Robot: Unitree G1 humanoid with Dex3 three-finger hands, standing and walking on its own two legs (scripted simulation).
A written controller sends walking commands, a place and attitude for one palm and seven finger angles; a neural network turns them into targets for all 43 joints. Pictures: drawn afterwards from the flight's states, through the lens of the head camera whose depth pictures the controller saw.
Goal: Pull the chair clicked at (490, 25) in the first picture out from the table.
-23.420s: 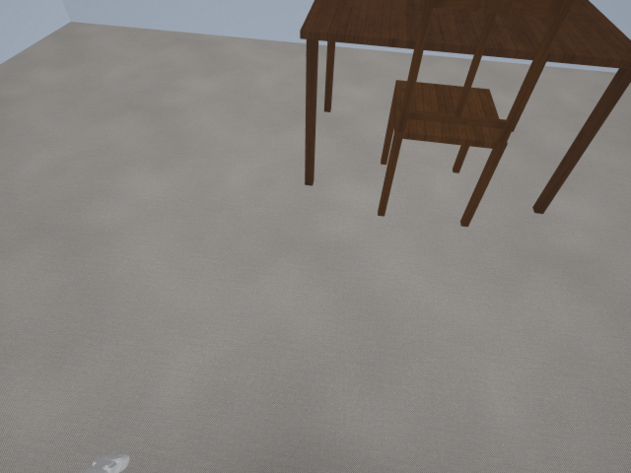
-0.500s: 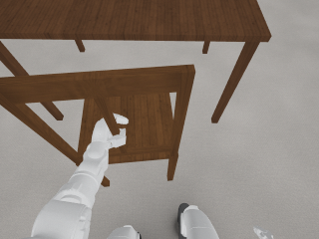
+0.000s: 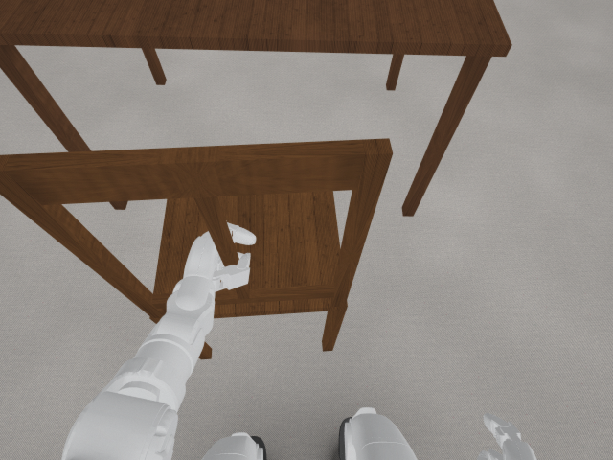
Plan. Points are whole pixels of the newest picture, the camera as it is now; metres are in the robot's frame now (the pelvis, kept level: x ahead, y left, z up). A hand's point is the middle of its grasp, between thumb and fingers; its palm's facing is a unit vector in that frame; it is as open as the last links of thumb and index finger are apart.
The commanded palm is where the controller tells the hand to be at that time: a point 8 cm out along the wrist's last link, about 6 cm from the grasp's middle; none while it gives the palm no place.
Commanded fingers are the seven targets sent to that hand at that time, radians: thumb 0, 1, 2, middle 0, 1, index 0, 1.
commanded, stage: step backward, pulling the chair out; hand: left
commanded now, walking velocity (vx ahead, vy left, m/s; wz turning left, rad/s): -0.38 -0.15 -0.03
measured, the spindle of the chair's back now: (229, 255) +0.39 +0.12 -0.06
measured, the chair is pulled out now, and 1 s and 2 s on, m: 0.38 0.67 0.72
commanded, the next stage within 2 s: stop walking, hand still on the chair in 0.52 s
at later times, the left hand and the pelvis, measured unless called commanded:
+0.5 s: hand (227, 352) +0.25 +0.11 -0.06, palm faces -0.10 -0.98 -0.17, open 5.3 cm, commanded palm +0.24 +0.16 -0.06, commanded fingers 0.00 0.90 0.90 -0.50 -1.45 -0.50 -1.45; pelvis -0.13 +0.02 +0.00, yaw -2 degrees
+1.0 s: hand out of the picture +0.09 +0.09 -0.06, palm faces -0.03 -0.98 -0.18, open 5.3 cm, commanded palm +0.07 +0.15 -0.04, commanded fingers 0.00 0.90 0.90 -0.50 -1.45 -0.50 -1.45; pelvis -0.22 -0.02 +0.01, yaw -3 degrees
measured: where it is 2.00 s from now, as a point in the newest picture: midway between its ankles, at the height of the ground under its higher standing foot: outside the picture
